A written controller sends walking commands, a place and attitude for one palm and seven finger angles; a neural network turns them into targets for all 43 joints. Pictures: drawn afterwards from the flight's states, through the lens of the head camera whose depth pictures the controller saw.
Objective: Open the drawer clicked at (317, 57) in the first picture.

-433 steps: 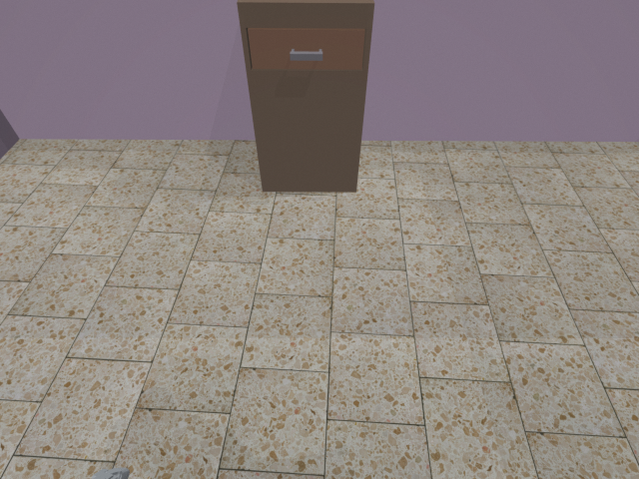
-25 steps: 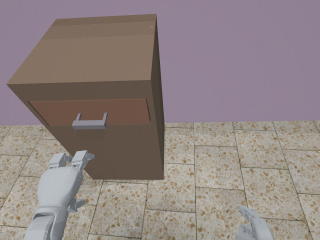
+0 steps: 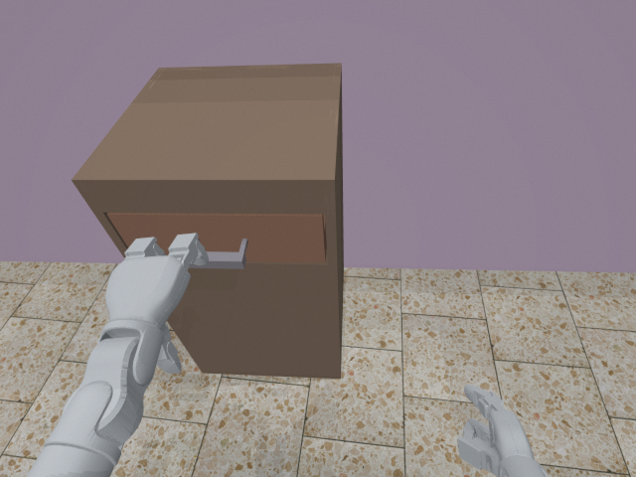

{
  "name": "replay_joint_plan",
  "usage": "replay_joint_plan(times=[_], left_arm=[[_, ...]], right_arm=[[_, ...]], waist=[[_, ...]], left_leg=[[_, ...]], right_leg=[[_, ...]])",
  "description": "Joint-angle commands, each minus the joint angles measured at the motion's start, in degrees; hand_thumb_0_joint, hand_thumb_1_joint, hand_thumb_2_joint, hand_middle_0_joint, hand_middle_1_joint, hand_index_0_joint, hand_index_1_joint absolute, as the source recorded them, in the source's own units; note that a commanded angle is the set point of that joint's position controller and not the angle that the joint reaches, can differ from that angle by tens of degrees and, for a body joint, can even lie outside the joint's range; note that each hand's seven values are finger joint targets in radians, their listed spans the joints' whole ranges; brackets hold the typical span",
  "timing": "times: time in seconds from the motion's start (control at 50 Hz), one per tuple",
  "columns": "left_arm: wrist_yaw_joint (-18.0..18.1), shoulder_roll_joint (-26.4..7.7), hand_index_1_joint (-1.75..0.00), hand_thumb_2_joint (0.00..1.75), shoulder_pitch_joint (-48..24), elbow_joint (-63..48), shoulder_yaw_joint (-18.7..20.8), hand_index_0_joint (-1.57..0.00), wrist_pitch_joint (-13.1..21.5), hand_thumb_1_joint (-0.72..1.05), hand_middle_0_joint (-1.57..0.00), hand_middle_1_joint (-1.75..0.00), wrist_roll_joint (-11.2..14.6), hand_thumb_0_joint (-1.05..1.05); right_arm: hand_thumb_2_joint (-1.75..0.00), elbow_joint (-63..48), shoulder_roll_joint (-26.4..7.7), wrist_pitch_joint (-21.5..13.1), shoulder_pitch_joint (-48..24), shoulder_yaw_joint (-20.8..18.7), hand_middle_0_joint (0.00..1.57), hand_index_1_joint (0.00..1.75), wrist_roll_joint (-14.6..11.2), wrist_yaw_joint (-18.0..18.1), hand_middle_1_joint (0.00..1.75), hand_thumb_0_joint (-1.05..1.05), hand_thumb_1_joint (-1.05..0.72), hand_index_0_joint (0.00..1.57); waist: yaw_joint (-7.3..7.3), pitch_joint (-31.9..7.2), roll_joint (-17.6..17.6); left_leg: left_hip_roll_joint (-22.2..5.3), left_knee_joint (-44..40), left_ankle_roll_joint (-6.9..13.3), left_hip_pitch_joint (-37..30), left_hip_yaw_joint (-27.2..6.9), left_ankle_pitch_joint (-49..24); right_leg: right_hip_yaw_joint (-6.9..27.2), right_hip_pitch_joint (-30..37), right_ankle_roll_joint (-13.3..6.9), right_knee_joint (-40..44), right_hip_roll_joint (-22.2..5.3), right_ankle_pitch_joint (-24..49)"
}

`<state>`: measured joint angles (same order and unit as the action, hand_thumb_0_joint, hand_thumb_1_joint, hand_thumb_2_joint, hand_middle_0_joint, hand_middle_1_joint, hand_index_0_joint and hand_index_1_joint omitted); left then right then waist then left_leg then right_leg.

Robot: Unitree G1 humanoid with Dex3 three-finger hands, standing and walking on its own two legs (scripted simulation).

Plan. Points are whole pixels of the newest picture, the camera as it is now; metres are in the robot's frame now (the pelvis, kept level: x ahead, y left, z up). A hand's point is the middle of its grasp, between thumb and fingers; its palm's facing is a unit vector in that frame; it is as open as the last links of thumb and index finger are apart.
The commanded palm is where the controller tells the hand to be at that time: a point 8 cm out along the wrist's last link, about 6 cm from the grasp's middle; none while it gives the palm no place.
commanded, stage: raise the hand with hooked fingers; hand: left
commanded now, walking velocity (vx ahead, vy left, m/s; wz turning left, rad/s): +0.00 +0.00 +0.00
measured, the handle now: (217, 251) +0.51 +0.29 -0.09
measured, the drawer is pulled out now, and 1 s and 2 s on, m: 0.00 0.00 0.00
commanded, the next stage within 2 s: move the hooked fingers above the handle in 0.48 s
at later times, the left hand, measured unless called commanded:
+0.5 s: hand (162, 290) +0.31 +0.25 +0.07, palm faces +0.05 -0.08 -1.00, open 13.9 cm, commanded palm +0.28 +0.25 +0.13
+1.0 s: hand (178, 280) +0.34 +0.26 +0.04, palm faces -0.04 -0.05 -1.00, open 13.9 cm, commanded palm +0.33 +0.26 +0.10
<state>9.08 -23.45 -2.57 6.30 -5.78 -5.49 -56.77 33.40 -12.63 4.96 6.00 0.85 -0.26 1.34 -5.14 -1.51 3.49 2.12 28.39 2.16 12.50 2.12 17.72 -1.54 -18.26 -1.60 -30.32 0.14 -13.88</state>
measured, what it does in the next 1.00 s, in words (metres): stands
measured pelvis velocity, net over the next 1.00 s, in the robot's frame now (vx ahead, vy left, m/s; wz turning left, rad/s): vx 0.01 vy -0.01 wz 0.01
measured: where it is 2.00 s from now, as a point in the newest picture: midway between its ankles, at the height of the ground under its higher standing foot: outside the picture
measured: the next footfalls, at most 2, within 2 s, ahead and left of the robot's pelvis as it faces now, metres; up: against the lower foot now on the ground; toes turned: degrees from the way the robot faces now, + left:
none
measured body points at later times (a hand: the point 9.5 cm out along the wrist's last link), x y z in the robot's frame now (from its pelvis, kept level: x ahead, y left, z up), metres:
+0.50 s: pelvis +0.01 +0.01 +0.00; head +0.03 -0.01 +0.45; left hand +0.30 +0.26 +0.12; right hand +0.18 -0.22 -0.11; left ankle -0.03 +0.10 -0.74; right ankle +0.02 -0.10 -0.74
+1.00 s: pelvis +0.01 -0.01 +0.00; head +0.05 -0.02 +0.45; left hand +0.34 +0.26 +0.10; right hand +0.17 -0.25 -0.12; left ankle -0.03 +0.10 -0.74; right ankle +0.02 -0.10 -0.74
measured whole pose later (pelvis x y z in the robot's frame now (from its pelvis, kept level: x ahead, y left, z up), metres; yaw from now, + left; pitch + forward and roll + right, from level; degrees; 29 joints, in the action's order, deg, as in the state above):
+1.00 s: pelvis +0.01 -0.01 +0.00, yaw +1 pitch +7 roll +0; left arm 8.6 -27.3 -15.2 23.7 -2.1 4.4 -56.6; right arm 35.3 -14.7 5.0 10.4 -1.6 -0.9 1.9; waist -3.3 -2.7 2.5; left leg 1.6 30.2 1.8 19.2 1.3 18.1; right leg -2.4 -24.2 -2.0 -30.7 0.6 -13.8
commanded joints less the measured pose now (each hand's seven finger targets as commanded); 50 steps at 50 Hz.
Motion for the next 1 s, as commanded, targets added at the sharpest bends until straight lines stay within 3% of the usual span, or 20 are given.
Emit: replay_joint_plan(times=[0.0,0.06,0.12,0.18,0.28,0.34,0.42,0.54,0.56,0.66,0.74,0.78,0.82,0.86,0.92,0.98], left_arm=[[0.15,-11.81,-1.2,0.3,-19.42,-11.39,6.68,-0.3,1.4,-0.5,-0.3,-1.2,0.15,0.0],[-1.03,-13.0,-1.2,0.3,-22.08,-10.82,7.28,-0.3,2.46,-0.5,-0.3,-1.2,1.19,0.0],[-2.68,-11.79,-1.2,0.3,-16.0,-7.32,7.57,-0.3,2.74,-0.5,-0.3,-1.2,2.16,0.0],[-3.4,-11.97,-1.2,0.3,-16.0,-9.04,7.43,-0.3,3.78,-0.5,-0.3,-1.2,2.58,0.0],[-1.19,-14.03,-1.2,0.3,-17.18,-13.96,9.88,-0.3,6.89,-0.5,-0.3,-1.2,2.12,0.0],[0.95,-14.47,-1.2,0.3,-17.66,-14.46,10.58,-0.3,7.18,-0.5,-0.3,-1.2,1.84,0.0],[2.04,-14.53,-1.2,0.3,-16.75,-11.95,10.82,-0.3,5.88,-0.5,-0.3,-1.2,2.15,0.0],[0.57,-12.51,-1.2,0.3,-16.3,-11.02,7.87,-0.3,4.24,-0.5,-0.3,-1.2,2.63,0.0],[0.31,-12.77,-1.2,0.3,-16.47,-11.58,8.01,-0.3,4.39,-0.5,-0.3,-1.2,2.58,0.0],[-0.22,-14.57,-1.2,0.3,-20.25,-4.31,9.47,-0.3,5.08,-0.5,-0.3,-1.2,2.0,0.0],[0.46,-17.23,-1.2,0.3,-25.24,-1.57,11.27,-0.3,7.42,-0.5,-0.3,-1.2,1.08,0.0],[0.92,-15.15,-1.2,0.3,-26.31,-1.78,9.57,-0.3,8.79,-0.5,-0.3,-1.2,1.27,0.0],[1.24,-16.86,-1.2,0.3,-26.27,1.79,11.48,-0.3,9.37,-0.5,-0.3,-1.2,1.35,0.0],[1.45,-14.49,-1.2,0.3,-29.42,3.83,8.64,-0.3,9.75,-0.5,-0.3,-1.2,1.29,0.0],[2.09,-17.93,-1.2,0.3,-31.09,7.19,11.58,-0.3,10.14,-0.5,-0.3,-1.2,0.57,0.0],[2.66,-17.46,-1.2,0.3,-31.49,8.88,11.1,-0.3,10.8,-0.5,-0.3,-1.2,0.28,0.0]], right_arm=[[-0.9,-7.66,-6.56,-2.26,-5.46,-2.45,0.2,0.3,-0.15,0.56,0.3,0.0,-0.9,0.2],[-0.9,-7.16,-6.82,-2.17,-4.82,-2.37,0.2,0.3,-0.33,0.49,0.3,0.0,-0.9,0.2],[-0.9,-7.17,-7.31,-1.95,-3.77,-2.72,0.2,0.3,-0.49,-0.17,0.3,0.0,-0.9,0.2],[-0.9,-7.77,-7.62,-1.64,-3.66,-2.86,0.2,0.3,-0.42,-0.49,0.3,0.0,-0.9,0.2],[-0.9,-7.68,-7.7,-2.04,-2.87,-3.61,0.2,0.3,-0.17,-0.85,0.3,0.0,-0.9,0.2],[-0.9,-7.09,-7.62,-2.24,-2.57,-3.84,0.2,0.3,-0.27,-0.92,0.3,0.0,-0.9,0.2],[-0.9,-6.46,-8.03,-2.16,-2.38,-4.16,0.2,0.3,-0.73,-0.92,0.3,0.0,-0.9,0.2],[-0.9,-6.88,-8.02,-1.97,-3.1,-3.85,0.2,0.3,-0.9,-0.78,0.3,0.0,-0.9,0.2],[-0.9,-6.84,-8.04,-1.97,-3.17,-3.89,0.2,0.3,-0.83,-0.78,0.3,0.0,-0.9,0.2],[-0.9,-5.98,-8.15,-1.46,-2.4,-3.5,0.2,0.3,-1.03,0.02,0.3,0.0,-0.9,0.2],[-0.9,-5.76,-8.09,-1.81,-1.04,-3.78,0.2,0.3,-0.84,0.81,0.3,0.0,-0.9,0.2],[-0.9,-5.76,-7.73,-2.19,-0.36,-4.26,0.2,0.3,-0.76,0.81,0.3,0.0,-0.9,0.2],[-0.9,-5.25,-8.14,-2.06,0.61,-4.47,0.2,0.3,-0.81,0.87,0.3,0.0,-0.9,0.2],[-0.9,-5.15,-8.08,-2.04,1.03,-4.42,0.2,0.3,-0.97,0.87,0.3,0.0,-0.9,0.2],[-0.9,-4.82,-8.78,-1.88,2.49,-4.96,0.2,0.3,-0.89,1.03,0.3,0.0,-0.9,0.2],[-0.9,-4.93,-8.71,-1.67,3.61,-5.38,0.2,0.3,-0.85,0.96,0.3,0.0,-0.9,0.2]], waist=[[1.13,-12.61,-1.37],[1.36,-12.37,-1.0],[0.74,-11.54,-2.92],[0.64,-11.4,-2.92],[0.11,-15.36,-0.21],[0.24,-15.65,1.39],[0.56,-14.97,-1.27],[0.93,-14.22,-2.41],[0.97,-13.92,-1.6],[1.69,-10.84,-4.29],[1.7,-15.11,-2.82],[2.11,-16.91,-0.31],[2.38,-16.1,-2.52],[3.33,-15.33,-2.88],[3.04,-17.4,-3.78],[3.07,-19.55,-2.51]], left_leg=[[-0.31,-4.87,-0.55,-0.54,-1.95,-16.92],[-0.57,-5.51,-0.9,-1.07,-2.62,-18.66],[-0.73,-5.88,-1.19,-0.06,-2.47,-20.87],[-0.97,-5.96,-1.17,-0.1,-2.46,-21.87],[-1.21,-5.39,-1.73,-2.33,-3.31,-24.58],[-1.44,-5.29,-2.23,-2.75,-3.49,-25.63],[-1.44,-5.44,-2.17,-1.9,-3.33,-25.25],[-1.11,-6.06,-1.32,-1.17,-2.57,-22.23],[-1.12,-5.98,-1.31,-1.36,-2.46,-22.9],[-0.56,-5.7,-0.58,2.13,-1.5,-17.93],[0.02,-3.94,-0.15,2.55,-1.26,-17.88],[-0.01,-2.72,-0.1,1.23,-1.04,-19.47],[0.05,-2.07,-0.06,3.11,-1.22,-19.0],[0.15,-1.52,0.08,4.64,-0.91,-17.75],[0.26,-0.6,0.2,6.38,-0.91,-17.37],[0.27,0.74,0.29,6.69,-0.72,-19.05]], right_leg=[[1.89,11.27,-1.48,4.16,0.4,11.17],[1.44,11.5,-1.66,4.73,0.54,11.89],[1.13,12.31,-1.68,5.01,0.71,13.59],[0.86,12.01,-1.64,4.97,0.54,14.16],[1.21,11.91,-1.85,4.49,0.61,14.13],[1.13,11.02,-1.92,4.22,0.61,13.97],[1.13,10.99,-1.81,4.41,0.81,14.39],[1.17,11.91,-1.54,5.06,0.46,13.49],[1.21,11.87,-1.61,5.1,0.46,14.08],[1.48,10.19,-1.38,5.43,0.5,12.06],[2.15,10.7,-1.25,4.19,0.28,12.81],[2.06,9.67,-1.35,3.49,0.24,14.39],[2.19,9.07,-1.22,3.15,0.51,14.67],[2.03,7.47,-1.08,2.65,0.26,14.22],[2.32,7.74,-1.11,1.65,0.45,14.05],[2.39,7.65,-1.18,0.45,0.32,16.41]])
